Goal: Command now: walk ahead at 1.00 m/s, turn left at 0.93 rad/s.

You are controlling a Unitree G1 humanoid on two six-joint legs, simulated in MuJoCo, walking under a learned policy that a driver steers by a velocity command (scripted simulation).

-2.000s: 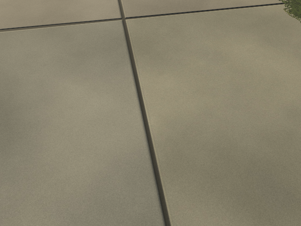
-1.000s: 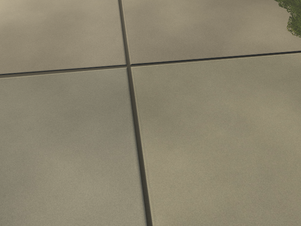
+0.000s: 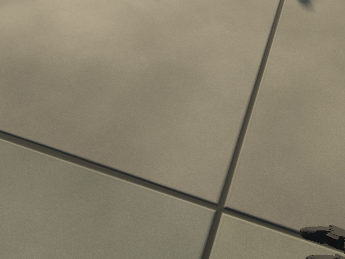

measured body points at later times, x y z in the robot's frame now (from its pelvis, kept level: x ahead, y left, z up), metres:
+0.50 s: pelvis +0.45 +0.04 -0.01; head +0.48 +0.04 +0.44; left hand +0.61 +0.28 -0.12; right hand +0.43 -0.23 -0.14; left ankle +0.26 +0.05 -0.72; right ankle +0.68 -0.06 -0.67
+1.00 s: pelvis +0.92 +0.02 -0.01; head +0.96 +0.00 +0.44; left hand +1.02 +0.32 -0.12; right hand +1.10 -0.27 -0.05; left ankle +1.12 +0.10 -0.73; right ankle +0.69 +0.00 -0.71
